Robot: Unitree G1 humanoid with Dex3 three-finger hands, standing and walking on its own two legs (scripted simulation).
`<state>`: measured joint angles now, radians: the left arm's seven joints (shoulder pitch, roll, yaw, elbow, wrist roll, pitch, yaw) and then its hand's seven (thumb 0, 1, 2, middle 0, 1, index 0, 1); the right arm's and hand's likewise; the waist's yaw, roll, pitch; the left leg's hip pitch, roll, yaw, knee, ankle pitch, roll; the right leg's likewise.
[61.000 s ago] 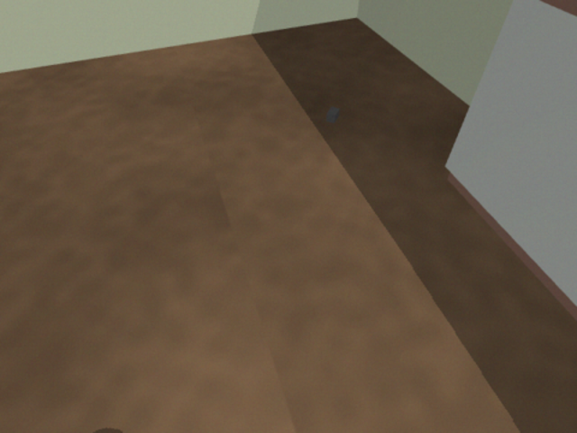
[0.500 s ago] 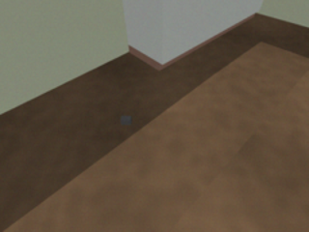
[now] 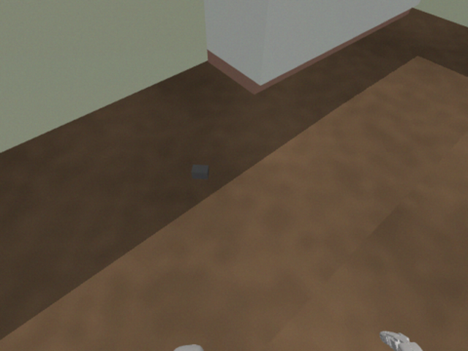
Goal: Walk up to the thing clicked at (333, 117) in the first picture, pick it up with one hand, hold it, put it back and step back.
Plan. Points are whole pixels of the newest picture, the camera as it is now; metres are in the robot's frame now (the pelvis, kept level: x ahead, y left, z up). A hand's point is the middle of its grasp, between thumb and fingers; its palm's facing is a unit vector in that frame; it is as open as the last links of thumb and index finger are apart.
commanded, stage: step back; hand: left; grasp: from above
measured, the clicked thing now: (200, 172) +1.04 +0.21 -0.73
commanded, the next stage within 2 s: stand in 0.08 s
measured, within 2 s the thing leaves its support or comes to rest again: neither
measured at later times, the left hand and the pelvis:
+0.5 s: hand out of the picture +0.10 +0.25 -0.13, palm faces -0.02 -0.94 -0.34, open 7.4 cm; pelvis +0.00 +0.00 +0.02, yaw -1 degrees
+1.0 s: hand out of the picture +0.05 +0.26 -0.14, palm faces -0.03 -0.94 -0.33, open 7.4 cm; pelvis -0.01 +0.01 +0.02, yaw -1 degrees
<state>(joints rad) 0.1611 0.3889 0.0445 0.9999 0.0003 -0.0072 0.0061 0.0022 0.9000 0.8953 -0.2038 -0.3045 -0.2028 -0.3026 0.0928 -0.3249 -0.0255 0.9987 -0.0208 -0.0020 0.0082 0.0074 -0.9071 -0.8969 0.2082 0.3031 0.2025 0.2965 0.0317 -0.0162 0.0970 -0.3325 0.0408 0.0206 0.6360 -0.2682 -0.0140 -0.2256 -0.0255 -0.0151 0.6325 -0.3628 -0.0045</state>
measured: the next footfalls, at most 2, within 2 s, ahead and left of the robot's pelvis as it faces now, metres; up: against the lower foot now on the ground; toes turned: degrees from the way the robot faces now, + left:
none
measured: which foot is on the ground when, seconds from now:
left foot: down 0.00-1.00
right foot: down 0.00-1.00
